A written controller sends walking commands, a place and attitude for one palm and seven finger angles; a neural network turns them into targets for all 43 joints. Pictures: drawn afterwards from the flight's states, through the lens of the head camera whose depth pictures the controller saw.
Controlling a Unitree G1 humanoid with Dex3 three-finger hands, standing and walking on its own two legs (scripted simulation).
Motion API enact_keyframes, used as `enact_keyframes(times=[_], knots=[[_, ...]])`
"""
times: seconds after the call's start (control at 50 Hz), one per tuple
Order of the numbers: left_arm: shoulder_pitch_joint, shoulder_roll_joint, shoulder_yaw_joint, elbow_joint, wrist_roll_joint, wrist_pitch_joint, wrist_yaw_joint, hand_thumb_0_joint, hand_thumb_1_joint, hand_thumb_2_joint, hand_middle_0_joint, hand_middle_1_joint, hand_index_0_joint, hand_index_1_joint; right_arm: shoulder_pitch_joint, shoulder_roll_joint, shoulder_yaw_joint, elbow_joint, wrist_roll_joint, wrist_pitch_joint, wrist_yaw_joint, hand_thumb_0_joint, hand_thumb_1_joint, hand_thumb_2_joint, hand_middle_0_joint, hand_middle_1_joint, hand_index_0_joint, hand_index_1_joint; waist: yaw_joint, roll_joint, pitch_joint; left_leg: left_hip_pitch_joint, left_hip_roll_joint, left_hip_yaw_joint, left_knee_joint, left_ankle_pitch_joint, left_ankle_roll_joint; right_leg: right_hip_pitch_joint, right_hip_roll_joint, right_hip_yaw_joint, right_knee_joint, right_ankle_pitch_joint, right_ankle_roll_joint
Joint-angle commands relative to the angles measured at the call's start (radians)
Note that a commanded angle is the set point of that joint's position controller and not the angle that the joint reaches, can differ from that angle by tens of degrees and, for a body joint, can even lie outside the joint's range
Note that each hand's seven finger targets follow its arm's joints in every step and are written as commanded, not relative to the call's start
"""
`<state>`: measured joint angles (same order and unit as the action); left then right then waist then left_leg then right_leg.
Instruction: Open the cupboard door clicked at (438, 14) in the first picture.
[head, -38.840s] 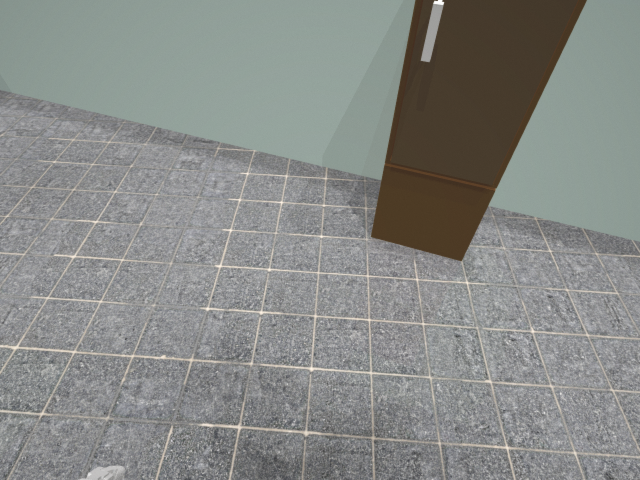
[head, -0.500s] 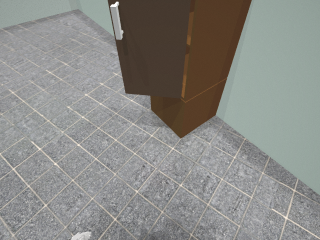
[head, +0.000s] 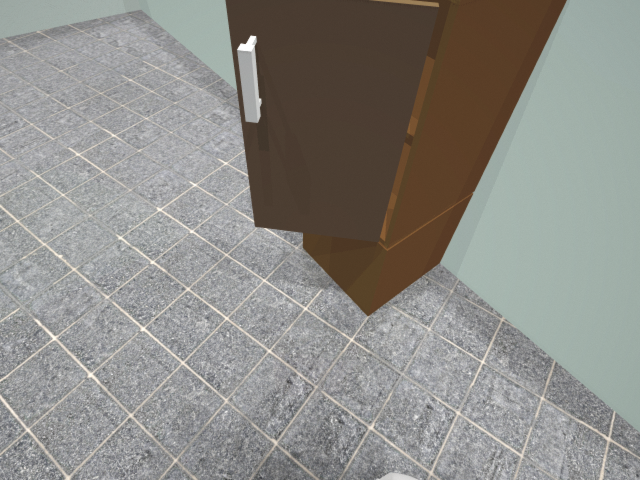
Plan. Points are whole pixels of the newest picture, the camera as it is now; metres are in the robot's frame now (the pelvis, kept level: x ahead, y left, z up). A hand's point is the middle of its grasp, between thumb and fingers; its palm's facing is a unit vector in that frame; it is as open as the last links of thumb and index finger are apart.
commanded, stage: take the last steps up to it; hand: left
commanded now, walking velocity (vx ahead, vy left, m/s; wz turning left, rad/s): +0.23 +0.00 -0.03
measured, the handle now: (252, 79) +0.74 +0.19 +0.10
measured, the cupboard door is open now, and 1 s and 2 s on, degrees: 44 44 44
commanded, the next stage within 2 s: come to a stop and stand still in 0.16 s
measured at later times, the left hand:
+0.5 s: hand (202, 428) +0.21 +0.19 -0.19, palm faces +0.05 -0.98 -0.20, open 7.2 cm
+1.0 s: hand (224, 435) +0.21 +0.16 -0.18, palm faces +0.04 -0.98 -0.19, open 7.3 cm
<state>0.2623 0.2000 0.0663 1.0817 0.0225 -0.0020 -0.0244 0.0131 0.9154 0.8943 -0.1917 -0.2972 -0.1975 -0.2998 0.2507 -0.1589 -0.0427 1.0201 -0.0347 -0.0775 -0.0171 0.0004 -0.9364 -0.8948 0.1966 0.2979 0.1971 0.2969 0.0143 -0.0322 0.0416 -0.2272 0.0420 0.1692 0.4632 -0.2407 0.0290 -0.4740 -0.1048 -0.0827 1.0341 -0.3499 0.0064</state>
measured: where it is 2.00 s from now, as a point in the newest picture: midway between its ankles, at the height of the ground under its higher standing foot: outside the picture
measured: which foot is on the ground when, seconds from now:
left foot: down 0.00-0.20, up 0.22-0.40, down 0.42-1.00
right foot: up 0.00-0.18, down 0.20-0.46, up 0.48-0.70, down 0.72-1.00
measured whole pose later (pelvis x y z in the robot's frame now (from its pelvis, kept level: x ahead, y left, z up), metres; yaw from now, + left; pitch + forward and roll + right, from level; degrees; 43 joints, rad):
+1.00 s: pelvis +0.17 -0.02 -0.01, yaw +1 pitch +0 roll +0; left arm 0.21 0.17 0.02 1.06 0.01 0.01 0.03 0.01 0.92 0.89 -0.20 -0.30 -0.20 -0.30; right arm 0.17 -0.19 -0.03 1.06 -0.01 0.03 -0.03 0.01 -0.91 -0.90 0.19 0.30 0.19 0.30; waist 0.00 0.00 0.05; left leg -0.21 0.03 0.04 0.52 -0.30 0.00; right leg -0.20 0.01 -0.05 0.52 -0.32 -0.02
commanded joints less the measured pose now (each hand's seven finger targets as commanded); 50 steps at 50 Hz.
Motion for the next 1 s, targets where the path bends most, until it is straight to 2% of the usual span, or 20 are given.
enact_keyframes(times=[0.0, 0.08, 0.14, 0.18, 0.2, 0.26, 0.34, 0.36, 0.4, 0.44, 0.5, 0.66, 0.68, 0.7, 0.72, 0.74, 0.82, 0.88, 0.92, 0.98], knots=[[-0.071, -0.002, -0.006, -0.102, -0.001, -0.024, -0.006, 0.0, 0.9, 0.9, -0.2, -0.3, -0.2, -0.3, 0.131, -0.139, -0.022, 0.023, 0.003, 0.001, -0.004, 0.0, -0.9, -0.9, 0.2, 0.3, 0.2, 0.3, -0.031, 0.135, -0.002, 0.066, 0.248, -0.159, -0.272, 0.145, 0.119, -0.003, -0.015, -0.003, -0.216, 0.069, 0.0], [-0.107, 0.014, -0.005, -0.12, 0.002, -0.022, -0.003, 0.0, 0.9, 0.9, -0.2, -0.3, -0.2, -0.3, 0.135, -0.14, -0.022, 0.042, 0.001, 0.014, -0.002, 0.0, -0.9, -0.9, 0.2, 0.3, 0.2, 0.3, -0.027, 0.139, 0.018, 0.073, 0.236, -0.139, -0.227, 0.156, 0.107, 0.086, 0.022, -0.035, -0.358, 0.103, -0.005], [0.018, 0.064, 0.011, -0.079, 0.004, -0.034, 0.005, 0.0, 0.9, 0.9, -0.2, -0.3, -0.2, -0.3, 0.116, -0.114, -0.013, 0.046, 0.01, 0.022, 0.0, 0.0, -0.9, -0.9, 0.2, 0.3, 0.2, 0.3, 0.039, 0.036, -0.017, -0.038, 0.146, -0.072, -0.008, 0.122, 0.04, 0.383, 0.042, -0.012, -0.54, 0.195, -0.033], [0.204, 0.22, 0.044, -0.023, -0.004, -0.046, 0.019, 0.0, 0.9, 0.9, -0.2, -0.3, -0.2, -0.3, 0.132, -0.063, -0.006, 0.013, 0.02, 0.027, 0.01, 0.0, -0.9, -0.9, 0.2, 0.3, 0.2, 0.3, 0.09, -0.261, -0.089, -0.357, -0.03, 0.033, 0.453, -0.367, -0.046, 0.662, -0.318, 0.445, -0.743, 0.216, -0.216], [0.207, 0.217, 0.044, -0.029, -0.013, -0.045, 0.029, 0.0, 0.9, 0.9, -0.2, -0.3, -0.2, -0.3, 0.078, -0.091, -0.007, -0.002, 0.02, 0.033, 0.007, 0.0, -0.9, -0.9, 0.2, 0.3, 0.2, 0.3, 0.108, -0.21, -0.077, -0.397, 0.012, -0.083, 0.602, -0.417, -0.044, 0.597, -0.351, 0.513, -0.791, 0.159, -0.27], [0.043, 0.089, 0.014, -0.072, -0.008, -0.051, 0.051, 0.0, 0.9, 0.9, -0.2, -0.3, -0.2, -0.3, 0.012, -0.058, -0.008, -0.002, 0.017, 0.045, 0.006, 0.0, -0.9, -0.9, 0.2, 0.3, 0.2, 0.3, 0.023, -0.101, -0.007, -0.334, 0.083, -0.158, 0.557, -0.245, -0.057, 0.379, -0.267, 0.263, -0.776, 0.457, -0.223], [-0.051, 0.082, 0.005, -0.074, -0.007, -0.044, 0.057, 0.0, 0.9, 0.9, -0.2, -0.3, -0.2, -0.3, 0.142, 0.023, 0.013, 0.065, 0.024, 0.075, 0.0, 0.0, -0.9, -0.9, 0.2, 0.3, 0.2, 0.3, -0.046, -0.036, -0.082, -0.013, 0.005, -0.071, 0.102, 0.026, -0.091, 0.273, -0.123, 0.052, -0.629, 0.697, -0.138], [-0.055, 0.091, 0.003, -0.075, -0.013, -0.035, 0.06, 0.0, 0.9, 0.9, -0.2, -0.3, -0.2, -0.3, 0.169, -0.003, 0.01, 0.07, 0.023, 0.077, -0.001, 0.0, -0.9, -0.9, 0.2, 0.3, 0.2, 0.3, -0.057, -0.014, -0.094, 0.051, 0.01, -0.079, 0.002, 0.17, -0.085, 0.252, -0.114, 0.046, -0.573, 0.63, -0.103], [-0.005, 0.063, -0.005, -0.089, -0.022, -0.007, 0.061, 0.0, 0.9, 0.9, -0.2, -0.3, -0.2, -0.3, 0.114, -0.116, -0.011, 0.025, 0.019, 0.072, -0.01, 0.0, -0.9, -0.9, 0.2, 0.3, 0.2, 0.3, -0.013, 0.192, -0.104, 0.053, 0.197, -0.247, -0.047, 0.576, 0.016, 0.204, -0.022, 0.011, -0.491, 0.274, -0.009], [0.001, 0.055, -0.006, -0.098, -0.015, 0.022, 0.062, 0.0, 0.9, 0.9, -0.2, -0.3, -0.2, -0.3, 0.051, -0.165, -0.023, -0.003, 0.014, 0.082, -0.022, 0.0, -0.9, -0.9, 0.2, 0.3, 0.2, 0.3, -0.002, 0.221, -0.012, -0.029, 0.279, -0.299, -0.102, 0.672, 0.099, 0.173, 0.053, -0.002, -0.333, -0.054, 0.007], [-0.037, 0.072, 0.003, -0.108, -0.018, 0.034, 0.057, 0.0, 0.9, 0.9, -0.2, -0.3, -0.2, -0.3, 0.078, -0.191, -0.034, -0.008, 0.006, 0.086, -0.04, 0.0, -0.9, -0.9, 0.2, 0.3, 0.2, 0.3, -0.047, 0.24, -0.089, 0.156, 0.327, -0.332, -0.037, 1.007, 0.182, 0.043, 0.071, 0.078, -0.068, -0.266, 0.006], [0.067, 0.074, 0.007, -0.116, -0.01, 0.033, 0.049, 0.0, 0.9, 0.9, -0.2, -0.3, -0.2, -0.3, -0.062, -0.211, -0.053, -0.061, 0.013, 0.101, -0.026, 0.0, -0.9, -0.9, 0.2, 0.3, 0.2, 0.3, 0.01, 0.158, -0.123, 0.014, 0.231, -0.231, 0.029, 0.517, 0.087, 0.305, 0.076, 0.05, -0.504, 0.115, -0.012], [0.073, 0.118, 0.012, -0.122, 0.001, 0.025, 0.054, 0.0, 0.9, 0.9, -0.2, -0.3, -0.2, -0.3, -0.063, -0.176, -0.05, -0.071, 0.023, 0.107, -0.021, 0.0, -0.9, -0.9, 0.2, 0.3, 0.2, 0.3, 0.008, 0.001, -0.108, -0.062, 0.138, -0.183, 0.111, 0.242, 0.022, 0.337, -0.004, 0.178, -0.649, 0.311, -0.038], [0.025, 0.188, 0.017, -0.13, 0.008, 0.016, 0.057, 0.0, 0.9, 0.9, -0.2, -0.3, -0.2, -0.3, -0.046, -0.115, -0.039, -0.085, 0.031, 0.114, -0.01, 0.0, -0.9, -0.9, 0.2, 0.3, 0.2, 0.3, -0.019, -0.234, -0.066, -0.14, -0.008, -0.073, 0.219, -0.146, -0.05, 0.302, -0.205, 0.37, -0.733, 0.422, -0.126], [-0.002, 0.211, 0.008, -0.144, 0.004, 0.013, 0.052, 0.0, 0.9, 0.9, -0.2, -0.3, -0.2, -0.3, -0.056, -0.111, -0.035, -0.083, 0.031, 0.127, 0.0, 0.0, -0.9, -0.9, 0.2, 0.3, 0.2, 0.3, -0.002, -0.184, -0.054, -0.089, -0.036, -0.125, 0.38, -0.329, -0.054, 0.16, -0.275, 0.386, -0.788, 0.318, -0.202], [-0.027, 0.182, 0.008, -0.142, 0.005, 0.01, 0.056, 0.0, 0.9, 0.9, -0.2, -0.3, -0.2, -0.3, -0.099, -0.089, -0.034, -0.094, 0.025, 0.135, -0.001, 0.0, -0.9, -0.9, 0.2, 0.3, 0.2, 0.3, -0.012, -0.103, -0.02, -0.117, -0.038, -0.166, 0.446, -0.32, -0.046, 0.155, -0.229, 0.367, -0.768, 0.434, -0.214], [-0.031, 0.146, -0.005, -0.112, 0.0, -0.01, 0.063, 0.0, 0.9, 0.9, -0.2, -0.3, -0.2, -0.3, -0.077, -0.09, -0.019, -0.051, 0.034, 0.119, -0.008, 0.0, -0.9, -0.9, 0.2, 0.3, 0.2, 0.3, -0.022, -0.162, -0.071, -0.14, -0.024, -0.147, 0.339, -0.272, -0.065, 0.363, -0.153, 0.223, -0.629, 0.86, -0.196], [-0.021, 0.148, -0.007, -0.082, -0.012, -0.014, 0.06, 0.0, 0.9, 0.9, -0.2, -0.3, -0.2, -0.3, -0.021, -0.068, -0.005, -0.004, 0.03, 0.101, -0.01, 0.0, -0.9, -0.9, 0.2, 0.3, 0.2, 0.3, -0.034, -0.074, -0.092, 0.017, -0.028, -0.124, -0.01, -0.026, -0.066, 0.367, -0.11, 0.206, -0.566, 0.762, -0.134], [-0.004, 0.106, -0.02, -0.078, -0.024, -0.013, 0.053, 0.0, 0.9, 0.9, -0.2, -0.3, -0.2, -0.3, -0.012, -0.124, -0.005, 0.01, 0.022, 0.078, -0.016, 0.0, -0.9, -0.9, 0.2, 0.3, 0.2, 0.3, -0.014, 0.066, -0.111, 0.135, 0.102, -0.229, -0.06, 0.357, -0.013, 0.283, -0.02, 0.154, -0.563, 0.496, -0.037], [-0.023, 0.085, -0.027, -0.056, -0.016, 0.0, 0.052, 0.0, 0.9, 0.9, -0.2, -0.3, -0.2, -0.3, -0.044, -0.131, 0.002, 0.023, 0.018, 0.074, -0.02, 0.0, -0.9, -0.9, 0.2, 0.3, 0.2, 0.3, -0.005, 0.113, -0.043, 0.045, 0.112, -0.234, -0.076, 0.288, -0.005, 0.308, 0.003, 0.136, -0.628, 0.323, -0.025]])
